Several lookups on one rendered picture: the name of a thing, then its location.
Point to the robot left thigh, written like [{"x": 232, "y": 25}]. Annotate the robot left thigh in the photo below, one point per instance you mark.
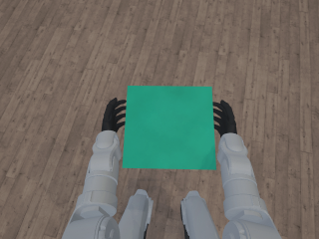
[{"x": 136, "y": 217}]

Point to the robot thigh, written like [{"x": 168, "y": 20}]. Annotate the robot thigh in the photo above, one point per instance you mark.
[
  {"x": 196, "y": 216},
  {"x": 136, "y": 217}
]

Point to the robot right hand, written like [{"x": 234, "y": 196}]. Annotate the robot right hand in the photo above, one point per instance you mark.
[{"x": 226, "y": 121}]

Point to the carton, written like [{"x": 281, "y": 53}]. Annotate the carton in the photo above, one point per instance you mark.
[{"x": 169, "y": 127}]

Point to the robot right thigh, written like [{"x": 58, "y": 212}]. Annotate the robot right thigh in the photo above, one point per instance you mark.
[{"x": 196, "y": 216}]

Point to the robot right upper arm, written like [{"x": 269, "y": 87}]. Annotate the robot right upper arm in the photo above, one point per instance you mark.
[{"x": 243, "y": 229}]

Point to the robot right forearm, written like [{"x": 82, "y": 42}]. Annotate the robot right forearm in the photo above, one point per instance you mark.
[{"x": 242, "y": 199}]

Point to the robot left upper arm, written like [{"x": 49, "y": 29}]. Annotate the robot left upper arm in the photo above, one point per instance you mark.
[{"x": 99, "y": 227}]

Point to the robot left hand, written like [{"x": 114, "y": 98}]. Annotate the robot left hand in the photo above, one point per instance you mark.
[{"x": 110, "y": 116}]

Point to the robot left forearm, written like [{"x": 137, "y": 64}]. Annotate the robot left forearm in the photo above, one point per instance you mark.
[{"x": 99, "y": 193}]

